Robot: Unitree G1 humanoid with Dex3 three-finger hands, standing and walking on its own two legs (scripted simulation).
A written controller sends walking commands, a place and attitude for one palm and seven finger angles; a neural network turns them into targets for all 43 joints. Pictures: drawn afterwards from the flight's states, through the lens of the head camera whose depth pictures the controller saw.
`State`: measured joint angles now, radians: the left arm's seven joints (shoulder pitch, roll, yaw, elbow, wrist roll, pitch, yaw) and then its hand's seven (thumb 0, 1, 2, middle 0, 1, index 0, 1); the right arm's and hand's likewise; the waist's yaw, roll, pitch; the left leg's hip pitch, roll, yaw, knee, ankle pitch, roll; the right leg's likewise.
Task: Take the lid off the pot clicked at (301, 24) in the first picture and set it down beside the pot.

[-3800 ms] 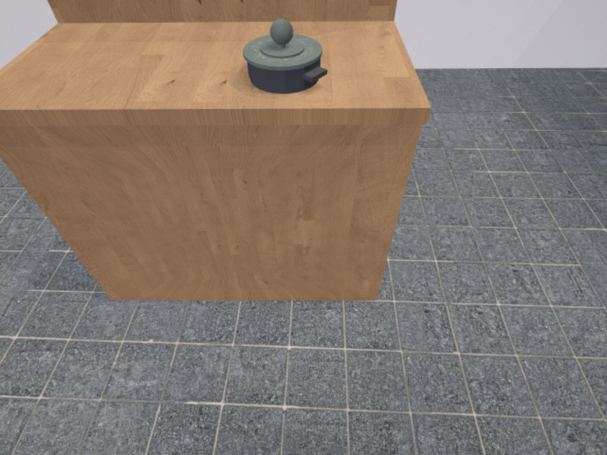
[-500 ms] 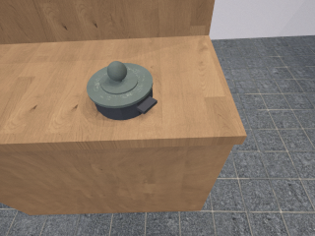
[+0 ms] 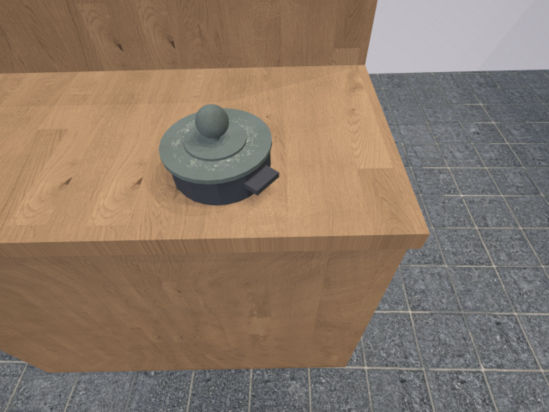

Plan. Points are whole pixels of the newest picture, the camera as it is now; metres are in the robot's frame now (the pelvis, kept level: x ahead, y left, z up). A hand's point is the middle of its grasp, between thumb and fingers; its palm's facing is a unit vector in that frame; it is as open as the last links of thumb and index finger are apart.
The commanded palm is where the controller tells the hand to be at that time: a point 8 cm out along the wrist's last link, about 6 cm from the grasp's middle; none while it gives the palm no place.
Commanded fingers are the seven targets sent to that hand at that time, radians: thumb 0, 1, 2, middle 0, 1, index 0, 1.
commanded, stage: look again from close up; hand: left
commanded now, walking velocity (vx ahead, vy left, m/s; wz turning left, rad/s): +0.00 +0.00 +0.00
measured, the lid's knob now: (212, 121) +0.49 +0.13 +0.17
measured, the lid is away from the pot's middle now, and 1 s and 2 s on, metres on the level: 0.00 0.00 0.00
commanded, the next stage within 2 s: lift the closed hand beside the body in 0.86 s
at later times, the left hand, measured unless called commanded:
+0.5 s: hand out of the picture +0.00 +0.18 -0.17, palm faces +0.06 -0.97 -0.23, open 7.3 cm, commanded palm none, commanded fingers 0.00 0.90 0.90 -0.20 -0.30 -0.20 -0.30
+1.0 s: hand out of the picture +0.01 +0.18 -0.17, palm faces +0.08 -0.97 -0.23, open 7.3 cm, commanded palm +0.07 +0.23 -0.06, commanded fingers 0.00 0.90 0.90 -0.33 -0.44 -0.33 -0.44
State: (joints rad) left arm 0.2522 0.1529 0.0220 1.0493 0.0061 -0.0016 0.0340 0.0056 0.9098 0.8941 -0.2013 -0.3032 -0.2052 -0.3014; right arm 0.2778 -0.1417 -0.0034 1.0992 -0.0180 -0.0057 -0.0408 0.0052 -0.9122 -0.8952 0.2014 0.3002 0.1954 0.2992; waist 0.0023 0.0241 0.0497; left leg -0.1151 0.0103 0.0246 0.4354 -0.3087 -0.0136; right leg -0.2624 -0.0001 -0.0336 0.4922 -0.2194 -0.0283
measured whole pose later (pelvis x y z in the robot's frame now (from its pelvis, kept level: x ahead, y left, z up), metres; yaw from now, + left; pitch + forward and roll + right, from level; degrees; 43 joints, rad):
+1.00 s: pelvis -0.01 +0.00 +0.00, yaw +0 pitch +0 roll +0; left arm 0.29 0.15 0.01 0.97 -0.01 0.02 0.05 0.01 0.92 0.89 -0.20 -0.30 -0.21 -0.30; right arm 0.32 -0.12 0.01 1.08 0.00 -0.02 -0.03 0.01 -0.91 -0.90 0.20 0.30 0.20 0.30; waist 0.01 0.02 0.06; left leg -0.15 0.01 0.02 0.46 -0.30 -0.01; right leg -0.28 0.00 -0.04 0.48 -0.19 -0.03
